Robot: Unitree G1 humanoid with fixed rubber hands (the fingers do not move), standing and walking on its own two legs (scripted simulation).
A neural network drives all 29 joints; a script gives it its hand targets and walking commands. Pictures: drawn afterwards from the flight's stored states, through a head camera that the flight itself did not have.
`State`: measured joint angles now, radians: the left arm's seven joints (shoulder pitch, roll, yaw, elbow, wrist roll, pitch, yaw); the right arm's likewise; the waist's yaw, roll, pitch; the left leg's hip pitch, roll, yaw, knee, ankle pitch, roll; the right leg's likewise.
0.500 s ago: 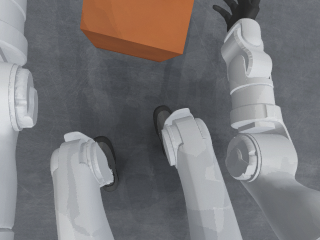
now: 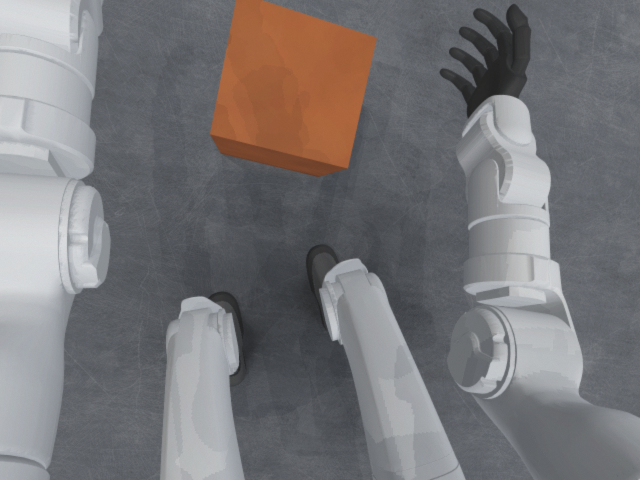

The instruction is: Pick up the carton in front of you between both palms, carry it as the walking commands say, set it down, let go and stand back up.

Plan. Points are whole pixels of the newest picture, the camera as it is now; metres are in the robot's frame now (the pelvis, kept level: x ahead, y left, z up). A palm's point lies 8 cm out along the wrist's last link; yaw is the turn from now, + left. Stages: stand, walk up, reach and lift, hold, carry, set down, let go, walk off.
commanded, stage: set down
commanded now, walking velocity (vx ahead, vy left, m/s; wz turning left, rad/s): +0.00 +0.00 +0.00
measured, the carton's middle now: (286, 104) +0.54 -0.09 -0.44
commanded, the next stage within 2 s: let go in 0.16 s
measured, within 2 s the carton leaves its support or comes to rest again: neither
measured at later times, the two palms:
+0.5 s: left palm out of the picture +0.51 +0.14 +0.01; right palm (583, 130) +0.40 -0.23 +0.02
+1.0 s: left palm out of the picture +0.37 +0.18 +0.10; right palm out of the picture +0.27 -0.26 +0.13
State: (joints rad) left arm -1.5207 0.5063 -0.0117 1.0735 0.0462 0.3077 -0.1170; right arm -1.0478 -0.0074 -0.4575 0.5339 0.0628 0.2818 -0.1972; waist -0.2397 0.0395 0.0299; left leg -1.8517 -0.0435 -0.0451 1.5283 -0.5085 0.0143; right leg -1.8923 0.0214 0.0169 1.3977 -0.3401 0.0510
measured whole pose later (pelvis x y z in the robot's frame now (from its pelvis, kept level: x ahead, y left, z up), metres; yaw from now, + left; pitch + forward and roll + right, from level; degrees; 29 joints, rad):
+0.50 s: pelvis +0.03 -0.01 +0.12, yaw +4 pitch +40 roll +0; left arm -0.90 0.22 0.25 0.77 0.19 0.21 0.03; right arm -0.58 -0.01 -0.34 0.47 -0.10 0.18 0.02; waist -0.18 0.01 -0.07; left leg -1.33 -0.07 -0.07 0.97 -0.34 -0.01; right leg -1.38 -0.01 0.02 0.90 -0.22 0.02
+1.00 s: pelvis +0.11 -0.03 +0.20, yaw +2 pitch +12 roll +0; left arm -0.09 0.17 0.13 0.59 0.06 0.03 0.06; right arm 0.18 -0.20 0.01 0.33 0.06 0.06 0.08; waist -0.13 -0.04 0.02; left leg -0.46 -0.01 -0.06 0.61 -0.36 -0.02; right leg -0.56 0.04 0.03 0.61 -0.26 -0.01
